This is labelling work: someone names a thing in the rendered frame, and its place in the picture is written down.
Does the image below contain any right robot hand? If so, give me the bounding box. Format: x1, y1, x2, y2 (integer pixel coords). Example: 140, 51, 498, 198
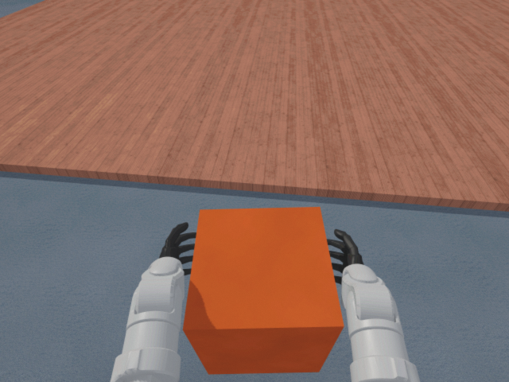
327, 229, 364, 284

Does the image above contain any left robot hand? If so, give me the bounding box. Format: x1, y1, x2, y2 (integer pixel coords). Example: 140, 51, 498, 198
159, 222, 196, 275

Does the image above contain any robot left forearm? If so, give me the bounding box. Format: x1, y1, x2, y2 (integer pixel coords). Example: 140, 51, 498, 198
111, 257, 185, 382

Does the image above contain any robot right forearm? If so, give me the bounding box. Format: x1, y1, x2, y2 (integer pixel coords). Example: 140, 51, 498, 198
341, 264, 420, 382

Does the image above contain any carton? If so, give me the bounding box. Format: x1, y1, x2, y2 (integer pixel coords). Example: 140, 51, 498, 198
183, 207, 344, 374

